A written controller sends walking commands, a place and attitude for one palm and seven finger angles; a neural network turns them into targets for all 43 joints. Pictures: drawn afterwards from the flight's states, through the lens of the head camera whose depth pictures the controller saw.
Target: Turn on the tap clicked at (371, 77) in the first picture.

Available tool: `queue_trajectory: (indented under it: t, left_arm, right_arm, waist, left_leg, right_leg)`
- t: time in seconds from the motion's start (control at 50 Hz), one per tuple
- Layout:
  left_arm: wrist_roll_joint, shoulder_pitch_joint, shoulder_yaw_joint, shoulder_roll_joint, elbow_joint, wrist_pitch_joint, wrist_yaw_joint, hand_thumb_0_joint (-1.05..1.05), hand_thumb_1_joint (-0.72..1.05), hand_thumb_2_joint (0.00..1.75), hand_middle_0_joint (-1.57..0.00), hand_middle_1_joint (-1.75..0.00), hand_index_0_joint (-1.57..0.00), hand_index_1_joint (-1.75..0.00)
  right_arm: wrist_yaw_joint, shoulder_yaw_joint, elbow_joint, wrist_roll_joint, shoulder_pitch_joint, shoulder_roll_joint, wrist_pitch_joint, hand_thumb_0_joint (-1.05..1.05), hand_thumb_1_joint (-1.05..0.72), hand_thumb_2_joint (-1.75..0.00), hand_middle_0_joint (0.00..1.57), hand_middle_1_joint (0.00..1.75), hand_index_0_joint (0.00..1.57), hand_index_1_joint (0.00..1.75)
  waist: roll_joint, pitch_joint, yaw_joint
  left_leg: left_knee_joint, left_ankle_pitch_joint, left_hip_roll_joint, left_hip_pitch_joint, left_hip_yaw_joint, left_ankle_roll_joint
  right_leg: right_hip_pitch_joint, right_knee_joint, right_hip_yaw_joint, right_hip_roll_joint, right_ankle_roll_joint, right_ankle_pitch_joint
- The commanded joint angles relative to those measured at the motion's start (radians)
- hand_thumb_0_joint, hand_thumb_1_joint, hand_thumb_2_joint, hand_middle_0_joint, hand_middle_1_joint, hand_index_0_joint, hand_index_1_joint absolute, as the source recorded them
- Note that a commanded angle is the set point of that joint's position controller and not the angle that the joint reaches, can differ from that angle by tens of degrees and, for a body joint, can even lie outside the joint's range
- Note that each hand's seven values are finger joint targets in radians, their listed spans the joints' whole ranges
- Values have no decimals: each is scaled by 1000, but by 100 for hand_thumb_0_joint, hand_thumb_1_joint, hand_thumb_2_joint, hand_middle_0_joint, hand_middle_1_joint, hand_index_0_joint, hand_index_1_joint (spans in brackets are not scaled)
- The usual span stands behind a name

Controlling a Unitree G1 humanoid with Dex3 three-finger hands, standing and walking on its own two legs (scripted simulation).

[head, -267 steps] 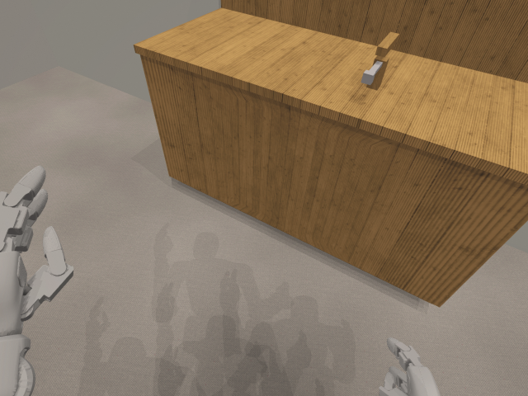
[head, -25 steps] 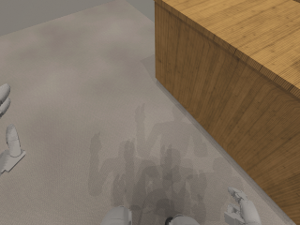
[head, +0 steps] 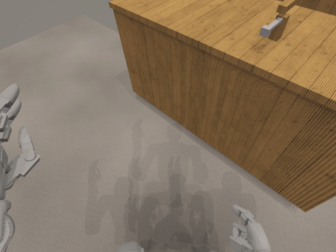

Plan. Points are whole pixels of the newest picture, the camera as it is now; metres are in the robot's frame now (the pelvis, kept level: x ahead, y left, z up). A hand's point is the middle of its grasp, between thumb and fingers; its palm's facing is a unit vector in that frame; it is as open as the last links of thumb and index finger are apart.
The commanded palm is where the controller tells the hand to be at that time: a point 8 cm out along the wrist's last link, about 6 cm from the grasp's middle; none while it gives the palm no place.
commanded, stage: turn to face it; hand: left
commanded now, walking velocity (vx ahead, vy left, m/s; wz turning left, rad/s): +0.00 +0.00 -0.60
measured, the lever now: (265, 31) +0.80 -0.26 +0.10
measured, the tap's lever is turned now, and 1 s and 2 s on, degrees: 0 0 0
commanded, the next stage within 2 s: take the last steps up to it in 1.66 s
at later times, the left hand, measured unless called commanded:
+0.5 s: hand (76, 160) +0.22 +0.17 +0.19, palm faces +0.16 -0.90 -0.41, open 7.4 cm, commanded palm +0.19 +0.21 +0.20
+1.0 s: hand (136, 186) +0.19 +0.06 +0.19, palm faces -0.14 -0.89 -0.44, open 7.4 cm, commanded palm +0.17 +0.12 +0.20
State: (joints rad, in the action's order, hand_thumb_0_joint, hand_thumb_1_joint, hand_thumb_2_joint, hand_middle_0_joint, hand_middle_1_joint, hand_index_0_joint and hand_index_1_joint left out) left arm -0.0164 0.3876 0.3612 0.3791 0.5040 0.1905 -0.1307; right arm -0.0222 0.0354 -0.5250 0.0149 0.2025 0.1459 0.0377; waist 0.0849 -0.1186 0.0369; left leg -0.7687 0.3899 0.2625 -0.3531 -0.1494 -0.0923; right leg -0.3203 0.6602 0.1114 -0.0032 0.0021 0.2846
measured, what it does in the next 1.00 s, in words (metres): walks backwards, turning right: left foot, then right foot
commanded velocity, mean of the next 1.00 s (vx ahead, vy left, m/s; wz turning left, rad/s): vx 0.00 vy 0.00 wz -0.60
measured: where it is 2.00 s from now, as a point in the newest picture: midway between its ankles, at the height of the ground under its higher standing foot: outside the picture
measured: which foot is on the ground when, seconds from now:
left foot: up 0.00-0.32, down 0.34-0.64, up 0.66-0.98, down 1.00-1.00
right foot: down 0.00-0.36, up 0.38-0.60, down 0.62-1.00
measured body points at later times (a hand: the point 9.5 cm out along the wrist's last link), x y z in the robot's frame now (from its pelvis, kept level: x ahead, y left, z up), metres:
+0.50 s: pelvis -0.05 +0.00 +0.02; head -0.03 -0.01 +0.47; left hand +0.21 +0.21 +0.21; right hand +0.06 -0.27 -0.06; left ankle -0.01 +0.12 -0.72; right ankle -0.05 -0.11 -0.66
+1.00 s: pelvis -0.12 -0.02 +0.01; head -0.10 -0.03 +0.46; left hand +0.19 +0.11 +0.22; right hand -0.14 -0.33 -0.07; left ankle -0.05 +0.10 -0.72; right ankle -0.09 -0.14 -0.72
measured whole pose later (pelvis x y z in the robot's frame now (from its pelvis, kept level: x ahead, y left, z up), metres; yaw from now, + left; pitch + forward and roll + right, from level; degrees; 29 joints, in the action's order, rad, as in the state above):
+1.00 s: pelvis -0.12 -0.02 +0.01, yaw -35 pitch +0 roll +1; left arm -0.05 0.51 0.39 0.40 0.58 0.18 -0.14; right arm 0.03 -0.04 -0.55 0.01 0.20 0.28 -0.08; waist -0.03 -0.05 0.01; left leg -0.57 0.39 0.04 -0.27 -0.07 -0.04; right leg -0.41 0.53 -0.06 0.07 -0.05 0.12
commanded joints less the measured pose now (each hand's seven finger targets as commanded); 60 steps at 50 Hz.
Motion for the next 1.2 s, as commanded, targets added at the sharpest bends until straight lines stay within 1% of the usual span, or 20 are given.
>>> queue_trajectory:
  t: [0.0,0.06,0.22,0.28,0.3,0.34,0.38,0.44,0.56,0.6,0.62,0.64,0.74,0.92,0.96,0.98,1.0,1.02,1.08,1.18]
  left_arm:
    - [-42,73,196,240,233,49,-33,0,90,90,-20,-30,-20,-30]
    - [-51,156,225,217,277,70,-36,0,90,90,-20,-30,-20,-30]
    - [-40,135,172,182,215,51,-41,0,90,90,-20,-30,-20,-30]
    - [-28,81,139,177,241,50,-36,0,90,90,-20,-30,-20,-30]
    - [-25,50,130,177,262,56,-31,0,90,90,-20,-30,-20,-30]
    - [-6,5,163,212,286,72,-27,0,90,90,-20,-30,-20,-30]
    - [6,-2,112,157,252,70,-21,0,90,90,-20,-30,-20,-30]
    - [3,-49,65,134,294,65,-21,0,90,90,-20,-30,-20,-30]
    - [-10,-37,86,144,225,50,-18,0,90,90,-20,-30,-20,-30]
    - [-5,-31,138,202,210,57,-23,0,90,90,-20,-30,-20,-30]
    - [-13,-1,190,243,201,62,-35,0,90,90,-20,-30,-20,-30]
    - [-40,70,212,247,176,44,-37,0,90,90,-20,-30,-20,-30]
    - [-52,163,220,208,259,58,-40,0,90,90,-20,-30,-20,-30]
    - [-32,91,145,179,230,38,-40,0,90,90,-20,-30,-20,-30]
    - [-28,26,130,186,277,51,-32,0,90,90,-20,-30,-20,-30]
    - [-21,-4,127,179,297,63,-24,0,90,90,-20,-30,-20,-30]
    - [-6,-3,152,199,291,70,-27,0,90,90,-20,-30,-20,-30]
    - [6,-4,138,185,259,69,-25,0,90,90,-20,-30,-20,-30]
    - [-2,8,72,120,225,68,-17,0,90,90,-20,-30,-20,-30]
    - [-8,-56,66,131,229,66,-20,0,90,90,-20,-30,-20,-30]
  right_arm:
    - [26,-76,157,12,-100,141,17,0,-90,-90,20,30,20,30]
    - [27,-57,123,3,-129,119,-35,0,-90,-90,20,30,20,30]
    - [45,-80,130,0,-106,169,-52,0,-90,-90,20,30,20,30]
    - [47,-79,131,3,-72,179,-53,0,-90,-90,20,30,20,30]
    - [53,-86,138,0,-64,194,-50,0,-90,-90,20,30,20,30]
    - [66,-95,155,-1,-100,204,-40,0,-90,-90,20,30,20,30]
    - [57,-94,154,-5,-89,179,-23,0,-90,-90,20,30,20,30]
    - [35,-97,143,12,-66,191,4,0,-90,-90,20,30,20,30]
    - [21,-92,142,4,-25,202,37,0,-90,-90,20,30,20,30]
    - [17,-86,144,11,-21,176,33,0,-90,-90,20,30,20,30]
    - [21,-72,167,11,-61,145,29,0,-90,-90,20,30,20,30]
    - [26,-89,168,20,-89,162,12,0,-90,-90,20,30,20,30]
    - [34,-58,126,1,-131,128,-64,0,-90,-90,20,30,20,30]
    - [52,-75,130,-4,-90,177,-69,0,-90,-90,20,30,20,30]
    - [59,-81,136,-5,-72,191,-57,0,-90,-90,20,30,20,30]
    - [63,-92,153,-12,-85,218,-50,0,-90,-90,20,30,20,30]
    - [67,-87,154,-9,-95,200,-41,0,-90,-90,20,30,20,30]
    - [65,-88,155,-8,-104,175,-31,0,-90,-90,20,30,20,30]
    - [40,-96,141,9,-85,185,-6,0,-90,-90,20,30,20,30]
    - [29,-94,132,1,-27,206,41,0,-90,-90,20,30,20,30]
  waist:
    - [-339,265,-6]
    - [-181,309,-20]
    - [-230,242,-2]
    - [-160,257,-26]
    - [-105,227,-32]
    - [239,172,-4]
    - [183,95,-24]
    - [168,106,-17]
    - [156,159,-31]
    - [-77,217,-28]
    - [-313,234,-6]
    - [-380,285,4]
    - [-203,294,-27]
    - [-212,239,-13]
    - [-103,220,-29]
    - [71,165,-23]
    - [247,166,-12]
    - [220,120,-20]
    - [141,60,-12]
    - [171,113,-36]
  left_leg:
    - [-461,152,-143,-284,176,3]
    - [-417,54,-144,-261,163,-10]
    - [30,62,-204,0,108,27]
    - [316,-42,-196,194,100,54]
    - [407,-34,-133,264,147,87]
    - [532,-82,172,232,370,222]
    - [526,-106,192,19,313,258]
    - [417,-351,110,121,73,176]
    - [228,-446,88,125,10,100]
    - [-37,-262,-8,3,-44,47]
    - [-225,174,-138,-209,-25,6]
    - [-369,228,-158,-236,105,4]
    - [-340,56,-145,-217,155,-5]
    - [193,27,-220,123,87,46]
    - [406,2,-138,271,138,92]
    - [480,-5,21,293,299,162]
    - [553,-20,177,208,396,237]
    - [587,61,213,15,398,263]
    - [463,-138,124,25,138,207]
    - [349,-346,103,86,58,139]
  right_leg:
    - [301,-255,-564,-323,-185,-599]
    - [307,-227,-392,-250,-170,-542]
    - [72,-352,-480,-211,-175,-101]
    - [-4,-294,-464,-161,-108,-46]
    - [-95,-216,-435,-104,-68,8]
    - [-260,224,-199,46,19,215]
    - [-207,526,-159,-13,37,177]
    - [-188,315,-50,-31,55,161]
    - [90,-118,44,20,46,25]
    - [255,-225,-142,-119,-36,-325]
    - [328,-236,-436,-278,-137,-687]
    - [296,-265,-557,-326,-159,-684]
    - [260,-253,-359,-244,-167,-456]
    - [-8,-360,-473,-178,-131,33]
    - [-121,-232,-425,-102,-64,71]
    - [-253,-68,-335,2,-17,135]
    - [-262,252,-177,50,21,213]
    - [-191,496,-155,24,30,193]
    - [-209,428,-96,-28,48,172]
    - [-14,47,22,11,59,147]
